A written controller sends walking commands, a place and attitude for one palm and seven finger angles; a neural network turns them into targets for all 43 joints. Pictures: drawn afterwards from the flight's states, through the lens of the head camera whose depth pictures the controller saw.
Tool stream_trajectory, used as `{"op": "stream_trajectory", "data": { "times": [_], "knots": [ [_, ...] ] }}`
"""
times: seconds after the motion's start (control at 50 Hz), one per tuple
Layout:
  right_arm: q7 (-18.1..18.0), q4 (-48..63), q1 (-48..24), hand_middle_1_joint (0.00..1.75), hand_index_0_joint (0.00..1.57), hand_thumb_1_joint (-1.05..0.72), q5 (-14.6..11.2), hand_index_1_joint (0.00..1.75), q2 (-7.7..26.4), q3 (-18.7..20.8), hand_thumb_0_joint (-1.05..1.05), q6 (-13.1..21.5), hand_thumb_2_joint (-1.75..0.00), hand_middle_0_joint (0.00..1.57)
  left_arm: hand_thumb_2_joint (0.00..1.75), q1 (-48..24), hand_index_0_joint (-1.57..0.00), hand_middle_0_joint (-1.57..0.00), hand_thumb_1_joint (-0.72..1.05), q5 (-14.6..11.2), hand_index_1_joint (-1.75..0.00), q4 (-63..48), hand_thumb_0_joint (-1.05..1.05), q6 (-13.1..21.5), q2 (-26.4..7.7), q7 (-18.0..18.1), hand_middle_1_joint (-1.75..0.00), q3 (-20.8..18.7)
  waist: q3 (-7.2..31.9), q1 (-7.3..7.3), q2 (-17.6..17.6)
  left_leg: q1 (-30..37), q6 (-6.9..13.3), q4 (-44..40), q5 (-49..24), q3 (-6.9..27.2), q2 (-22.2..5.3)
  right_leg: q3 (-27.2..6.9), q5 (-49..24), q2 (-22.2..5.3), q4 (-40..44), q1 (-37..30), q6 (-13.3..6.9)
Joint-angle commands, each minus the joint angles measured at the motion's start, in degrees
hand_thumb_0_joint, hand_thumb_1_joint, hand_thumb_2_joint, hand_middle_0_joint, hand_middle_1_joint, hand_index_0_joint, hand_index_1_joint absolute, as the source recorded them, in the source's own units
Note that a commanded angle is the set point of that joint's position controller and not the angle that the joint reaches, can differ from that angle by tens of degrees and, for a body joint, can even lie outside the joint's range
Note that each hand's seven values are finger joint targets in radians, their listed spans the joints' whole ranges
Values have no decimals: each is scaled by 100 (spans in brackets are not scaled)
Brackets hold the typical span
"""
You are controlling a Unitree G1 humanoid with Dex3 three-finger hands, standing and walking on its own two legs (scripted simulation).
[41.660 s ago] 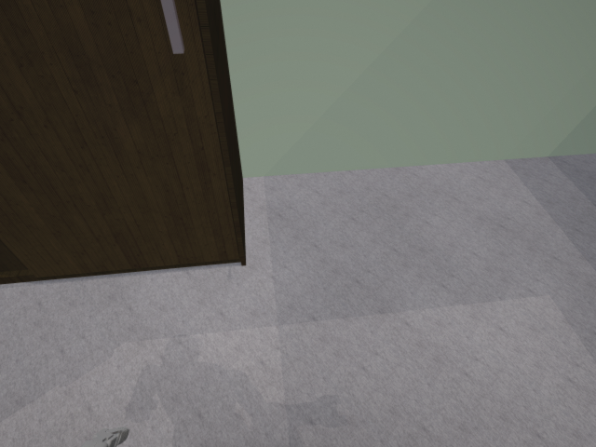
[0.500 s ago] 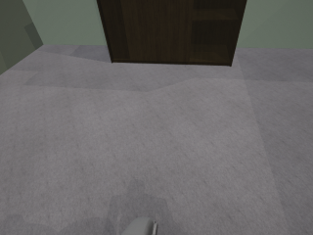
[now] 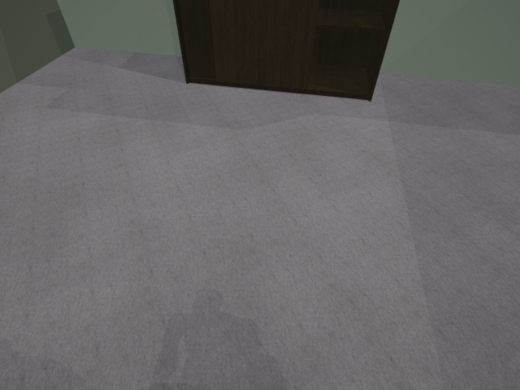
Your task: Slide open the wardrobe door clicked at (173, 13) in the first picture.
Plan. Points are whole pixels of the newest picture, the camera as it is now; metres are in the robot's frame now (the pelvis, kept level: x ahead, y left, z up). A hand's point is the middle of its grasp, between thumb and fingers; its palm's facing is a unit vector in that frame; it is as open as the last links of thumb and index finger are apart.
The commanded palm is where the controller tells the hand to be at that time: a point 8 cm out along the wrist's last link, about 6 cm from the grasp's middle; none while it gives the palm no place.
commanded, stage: relax the arm and regain balance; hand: right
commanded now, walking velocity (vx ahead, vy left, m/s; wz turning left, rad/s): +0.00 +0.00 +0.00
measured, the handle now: out of the picture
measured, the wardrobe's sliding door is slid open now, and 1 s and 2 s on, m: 0.50 0.50 0.50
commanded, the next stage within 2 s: step back with the hand held close in 0.70 s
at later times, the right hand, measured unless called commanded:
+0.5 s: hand out of the picture -0.16 -0.20 -0.18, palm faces -0.01 +0.98 -0.22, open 16.3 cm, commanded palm none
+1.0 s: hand out of the picture +0.07 -0.34 +0.07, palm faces +0.37 +0.69 -0.62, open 12.0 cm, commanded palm +0.00 -0.30 +0.17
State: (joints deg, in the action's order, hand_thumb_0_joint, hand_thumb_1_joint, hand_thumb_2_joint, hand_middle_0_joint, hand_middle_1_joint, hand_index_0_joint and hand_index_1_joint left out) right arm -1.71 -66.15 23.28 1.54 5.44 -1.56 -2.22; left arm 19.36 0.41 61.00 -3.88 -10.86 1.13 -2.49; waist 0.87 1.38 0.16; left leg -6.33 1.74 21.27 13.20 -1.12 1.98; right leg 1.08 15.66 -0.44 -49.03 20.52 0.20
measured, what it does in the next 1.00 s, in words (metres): walks backwards: right foot, then left foot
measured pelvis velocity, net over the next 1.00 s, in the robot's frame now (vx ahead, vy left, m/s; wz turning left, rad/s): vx -0.12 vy -0.02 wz -0.07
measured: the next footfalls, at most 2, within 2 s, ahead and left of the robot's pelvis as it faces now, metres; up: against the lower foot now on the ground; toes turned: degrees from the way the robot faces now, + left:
right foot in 0.06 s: -0.03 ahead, -0.13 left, +0.00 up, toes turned -2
left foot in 0.78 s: -0.06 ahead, +0.09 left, +0.00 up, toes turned +1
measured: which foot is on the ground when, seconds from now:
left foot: down 0.00-0.66, up 0.68-0.76, down 0.78-1.00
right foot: up 0.00-0.04, down 0.06-1.00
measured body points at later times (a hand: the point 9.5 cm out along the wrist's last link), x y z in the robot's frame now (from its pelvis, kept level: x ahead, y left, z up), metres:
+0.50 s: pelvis -0.10 -0.03 -0.01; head -0.08 -0.01 +0.44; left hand -0.10 +0.19 -0.18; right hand -0.15 -0.25 -0.16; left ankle -0.07 +0.09 -0.74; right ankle -0.06 -0.13 -0.74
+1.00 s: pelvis -0.12 -0.02 -0.01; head -0.04 -0.06 +0.43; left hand +0.00 +0.22 -0.13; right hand +0.04 -0.37 +0.11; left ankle -0.10 +0.09 -0.74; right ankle -0.07 -0.13 -0.74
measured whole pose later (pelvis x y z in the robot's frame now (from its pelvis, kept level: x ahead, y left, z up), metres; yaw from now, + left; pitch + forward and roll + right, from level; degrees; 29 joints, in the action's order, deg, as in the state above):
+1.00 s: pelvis -0.12 -0.02 -0.01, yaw -4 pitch +0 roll +1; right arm -11.2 27.4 21.8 -1.0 37.0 16.0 -11.8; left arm 15.9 -5.2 51.9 15.2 -10.8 9.4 0.5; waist -10.9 -10.4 -2.9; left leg -15.6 -0.4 30.8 15.9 -5.4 -0.1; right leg -2.1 12.2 -0.1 -32.6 20.9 0.2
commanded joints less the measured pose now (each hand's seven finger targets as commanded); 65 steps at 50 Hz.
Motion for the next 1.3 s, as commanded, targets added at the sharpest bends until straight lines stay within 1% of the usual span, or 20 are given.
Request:
{"op": "stream_trajectory", "data": {
  "times": [0.0, 0.06, 0.1, 0.14, 0.26, 0.44, 0.54, 0.62, 0.7, 0.8, 0.82, 0.84, 0.88, 0.9, 0.96, 1.02, 1.06, 1.12, 1.18, 1.28],
  "knots": [
    [-75, 424, -281, 30, 15, 50, 7, 30, 1142, 236, 0, 256, -30, 15, 90, 328, -20, -20, 90, 30, -30, -2, 0, 227, 106, 54, -30, 82, -1046, -47, -397, -1293, 404, -676, 786, 1319, -1381, 61, 264, -229, 2278, -724, -36],
    [-20, 322, 69, 30, 15, 50, -95, 30, 818, 227, 0, 191, -30, 15, 90, 462, -20, -20, 90, 74, -30, 183, 0, 455, 12, 127, -30, 190, -902, -325, 483, -1253, -146, 130, 376, 730, -621, -643, -915, -729, 3158, -1044, -231],
    [6, 209, 103, 30, 15, 50, -170, 30, 873, 175, 0, 254, -30, 15, 90, 459, -20, -20, 90, 87, -30, 245, 0, 458, -159, 208, -30, 209, -529, -388, 194, -649, -218, -31, -39, 680, -584, -638, -626, -891, 2958, -651, -339],
    [25, 197, -223, 30, 15, 50, -140, 30, 1004, 209, 0, 135, -30, 15, 90, 328, -20, -20, 90, 61, -30, 261, 0, 472, -113, 182, -30, 219, -554, -281, 986, -454, -300, 317, 178, 405, -528, -849, 292, -854, 3486, -295, -373],
    [68, 77, 123, 30, 15, 50, -30, 30, 734, 204, 0, 16, -30, 15, 90, -265, -20, -20, 90, 37, -30, 15, 0, 371, -443, 174, -30, 104, -924, -540, 736, -198, -435, 1640, 211, 8, -344, -1260, 1801, -1134, 4090, 918, -657],
    [-37, 273, -408, 30, 15, 50, -55, 30, 1127, 170, 0, 307, -30, 15, 90, 349, -20, -20, 90, 38, -30, 220, 0, 234, 12, 10, -30, 158, -554, 52, -1717, -2075, 52, -1153, 2660, 1608, -1357, -114, -28, -152, 1778, -1060, -194],
    [-21, 564, -924, 30, 15, 50, -16, 30, 1233, 308, 0, 172, -30, 15, 90, 755, -20, -20, 90, 86, -30, 409, 0, 231, 42, 0, -30, 165, -715, 288, -388, -2948, -85, -734, 2532, 954, -1040, -85, 296, -173, 1864, -1421, -170],
    [36, 426, -299, 30, 15, 50, -55, 30, 975, 275, 0, 121, -30, 15, 90, -30, -20, -20, 90, 125, -30, 102, 0, 391, -354, 88, -30, 169, -850, -277, 1282, -934, -315, 871, 924, 205, -359, -1297, 1913, -966, 3818, 641, -452],
    [78, 123, 110, 30, 15, 50, -60, 30, 703, 134, 0, 131, -30, 15, 90, -408, -20, -20, 90, 38, -30, -17, 0, 459, -489, 159, -30, 185, -631, -459, 918, -377, -378, 1149, 269, 62, -402, -1099, 1305, -1007, 3836, 584, -582],
    [15, 65, -85, 30, 15, 50, -88, 30, 837, 83, 0, 310, -30, 15, 90, 85, -20, -20, 90, 10, -30, 164, 0, 516, -229, 131, -30, 232, -257, -157, 23, -680, -235, 46, -315, 621, -780, -582, -672, -590, 2928, -704, -333],
    [-800, 14456, -4600, 30, 20, -90, -1119, 30, 6087, 3381, 0, 1858, -90, 20, 90, -2111, -20, -20, 90, -444, -30, -2960, 0, 1610, -1699, 523, -30, -298, 332, -869, 531, -1092, -1567, 754, -873, -40, -292, -733, -296, -571, 2398, -974, -122],
    [-968, 13318, -4106, 30, 20, -90, 33, 30, 6256, 2858, 0, 1680, -90, 20, 90, -781, -20, -20, 90, -295, -30, -1382, 0, 2237, -454, 940, -30, 201, 1389, -818, 222, -918, -1048, 739, -392, -79, -582, -744, -357, -909, 2364, -801, -40],
    [-1091, 11877, -2031, 30, 20, -90, -183, 30, 4163, 2054, 0, 345, -90, 20, 90, -1336, -20, -20, 90, -386, -30, -1527, 0, 2432, -500, 1060, -30, 17, 387, -720, 537, -961, -908, 558, 15, -321, -202, -674, -329, -683, 2848, -545, 138],
    [-1184, 12248, -1679, 30, 20, -90, -295, 30, 3971, 1940, 0, -92, -90, 20, 90, -1552, -20, -20, 90, -502, -30, -1803, 0, 2390, -647, 1100, -30, 34, 478, -689, 362, -934, -864, 544, 203, -166, -201, -577, -9, -485, 2765, -589, 186],
    [-1109, 13261, -2904, 30, 20, -90, -522, 30, 3467, 1576, 0, 236, -90, 20, 90, -1215, -20, -20, 90, -711, -30, -2666, 0, 2754, -705, 650, -30, 359, 1308, -258, 219, -926, -129, -80, 1044, 1098, -1080, -294, 324, 18, 1591, -1427, 95],
    [-1041, 12078, -1559, 30, 20, -90, -542, 30, 2567, 2114, 0, 1105, -90, 20, 90, -1443, -20, -20, 90, -460, -30, -2827, 0, 2696, -568, 259, -30, 121, 1163, -252, 309, -674, -293, 597, -357, 569, -762, -507, -1437, -363, 1910, -1530, -60],
    [-768, 9594, 1724, 30, 20, -90, -419, 30, 2370, 3051, 0, 1246, -90, 20, 90, -1633, -20, -20, 90, -274, -30, -2692, 0, 1959, -679, -38, -30, -276, 1025, -372, 50, -277, -349, 1274, -1413, 125, -541, -805, -2846, -770, 1934, -223, -121],
    [-222, 7496, 1633, 30, 20, -90, -400, 30, 2201, 3256, 0, 1458, -90, 20, 90, -1650, -20, -20, 90, -309, -30, -2886, 0, 1015, -371, -210, -30, -274, 22, -192, -1265, -873, -149, 608, -2316, 359, -890, -396, -2444, -502, 1305, 231, 101],
    [-36, 8164, 983, 30, 20, -90, -665, 30, 2422, 3110, 0, 1684, -90, 20, 90, -1646, -20, -20, 90, -469, -30, -3287, 0, 761, -345, -129, -30, -186, 146, -178, -2525, -958, -80, 198, -2506, 774, -1157, -492, -778, -144, 960, 201, 62],
    [-203, 11326, 657, 30, 20, -90, -632, 30, 3038, 3226, 0, 2051, -90, 20, 90, -1882, -20, -20, 90, -181, -30, -4123, 0, 822, -362, 51, -30, 174, 380, -425, -987, -541, 180, -82, -1923, 1265, -1410, -173, 226, 149, 856, 287, -6]
  ]
}}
